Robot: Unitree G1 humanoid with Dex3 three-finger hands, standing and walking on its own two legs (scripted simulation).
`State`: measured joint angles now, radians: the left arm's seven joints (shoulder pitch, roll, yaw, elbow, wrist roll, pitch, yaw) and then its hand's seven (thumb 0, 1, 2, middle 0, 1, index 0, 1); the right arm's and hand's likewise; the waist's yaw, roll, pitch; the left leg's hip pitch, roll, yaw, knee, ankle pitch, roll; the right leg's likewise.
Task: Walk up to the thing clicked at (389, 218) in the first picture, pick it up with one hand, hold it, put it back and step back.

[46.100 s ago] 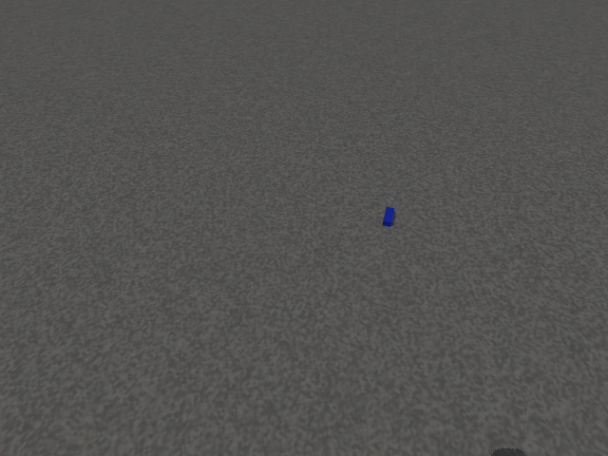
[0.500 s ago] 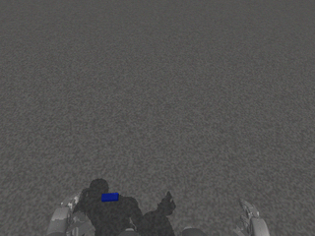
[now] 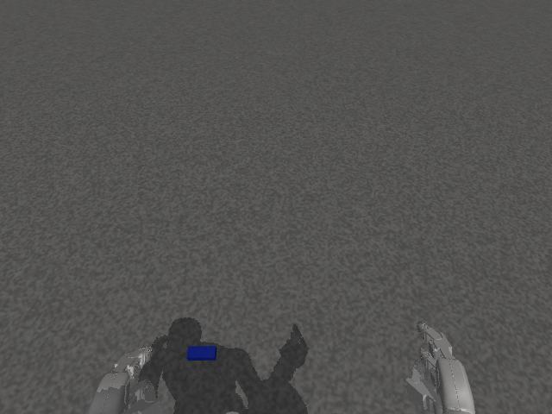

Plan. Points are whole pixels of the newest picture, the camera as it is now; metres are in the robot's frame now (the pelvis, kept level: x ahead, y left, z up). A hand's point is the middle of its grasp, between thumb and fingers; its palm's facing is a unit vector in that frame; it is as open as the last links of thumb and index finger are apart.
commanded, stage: home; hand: left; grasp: from above
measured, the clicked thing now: (202, 353) +0.44 +0.25 -0.70
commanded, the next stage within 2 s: stand in 1.62 s
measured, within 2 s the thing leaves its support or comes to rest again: neither
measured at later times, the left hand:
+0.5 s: hand (159, 400) +0.17 +0.18 -0.05, palm faces +0.04 -0.98 -0.19, open 7.4 cm
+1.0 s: hand (158, 405) +0.16 +0.18 -0.05, palm faces +0.04 -0.98 -0.19, open 7.4 cm
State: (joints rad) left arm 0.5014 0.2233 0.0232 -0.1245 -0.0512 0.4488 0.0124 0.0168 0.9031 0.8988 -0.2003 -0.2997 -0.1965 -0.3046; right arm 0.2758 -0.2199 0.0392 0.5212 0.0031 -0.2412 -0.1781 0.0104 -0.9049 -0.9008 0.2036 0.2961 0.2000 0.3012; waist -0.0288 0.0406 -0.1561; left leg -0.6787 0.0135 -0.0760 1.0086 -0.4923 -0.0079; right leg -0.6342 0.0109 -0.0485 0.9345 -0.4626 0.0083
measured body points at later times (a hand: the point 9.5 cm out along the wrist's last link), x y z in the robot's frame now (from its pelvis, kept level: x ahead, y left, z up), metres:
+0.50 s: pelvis +0.00 +0.00 +0.00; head +0.02 +0.00 +0.45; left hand +0.16 +0.23 -0.03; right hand +0.16 -0.25 -0.06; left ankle +0.01 +0.12 -0.68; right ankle +0.00 -0.13 -0.68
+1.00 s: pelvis +0.00 +0.00 +0.00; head +0.01 +0.00 +0.45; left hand +0.16 +0.23 -0.03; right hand +0.16 -0.24 -0.06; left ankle +0.01 +0.12 -0.68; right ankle +0.00 -0.13 -0.68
